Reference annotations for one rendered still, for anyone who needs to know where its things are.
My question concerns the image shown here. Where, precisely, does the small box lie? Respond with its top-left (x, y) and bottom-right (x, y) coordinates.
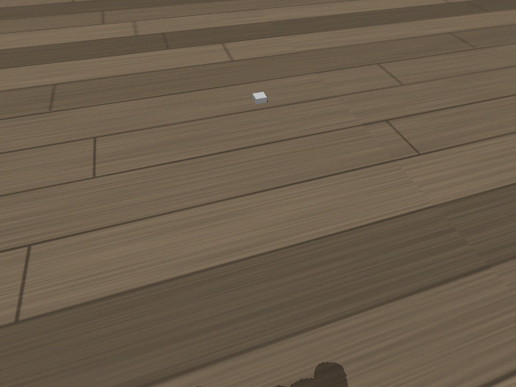
top-left (252, 92), bottom-right (267, 104)

